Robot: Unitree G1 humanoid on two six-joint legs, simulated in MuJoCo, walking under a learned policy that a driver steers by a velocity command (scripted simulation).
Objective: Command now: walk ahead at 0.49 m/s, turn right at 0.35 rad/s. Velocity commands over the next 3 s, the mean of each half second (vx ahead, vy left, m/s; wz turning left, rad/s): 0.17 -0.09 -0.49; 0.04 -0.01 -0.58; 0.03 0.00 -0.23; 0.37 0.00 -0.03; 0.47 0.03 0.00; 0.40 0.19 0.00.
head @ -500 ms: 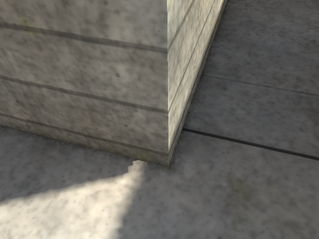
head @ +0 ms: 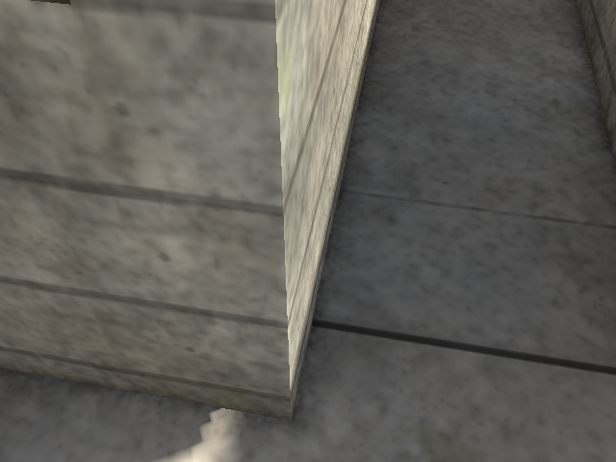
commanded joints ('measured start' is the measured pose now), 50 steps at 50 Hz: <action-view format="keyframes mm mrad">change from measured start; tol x32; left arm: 1 47 39 10 -49 13 5 1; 50 5 185 85 -344 30 157 -7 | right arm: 1 -57 -113 -11 -47 -13 -21 -13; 50 -114 -175 -34 -377 -6 75 -65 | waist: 1 52 82 33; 17 60 -118 -530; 50 23 144 -44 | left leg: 1 -126 290 -133 -202 133 138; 14 59 288 19 487 558 -22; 16 -567 9 -21 1155 -605 -151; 17 -573 37 -234 1312 -542 -112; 42 -180 44 -230 182 -140 -131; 46 -8 495 -619 14 108 165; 50 -11 337 -307 102 227 73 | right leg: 1 -11 -33 38 -55 141 16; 13 231 133 -148 -691 124 12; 16 941 -197 451 -685 1128 -362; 21 458 -64 323 -868 294 -198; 42 394 88 469 -827 -144 -122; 50 21 207 37 80 -191 111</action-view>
